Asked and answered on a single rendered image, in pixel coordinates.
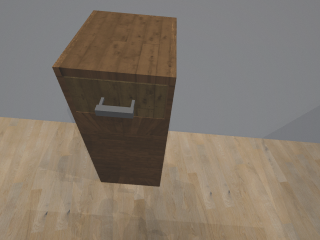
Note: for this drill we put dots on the handle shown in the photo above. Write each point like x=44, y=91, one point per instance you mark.
x=114, y=111

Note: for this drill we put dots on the cabinet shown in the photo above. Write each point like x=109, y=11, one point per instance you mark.
x=123, y=47

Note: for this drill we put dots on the drawer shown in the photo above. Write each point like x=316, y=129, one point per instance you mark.
x=86, y=93

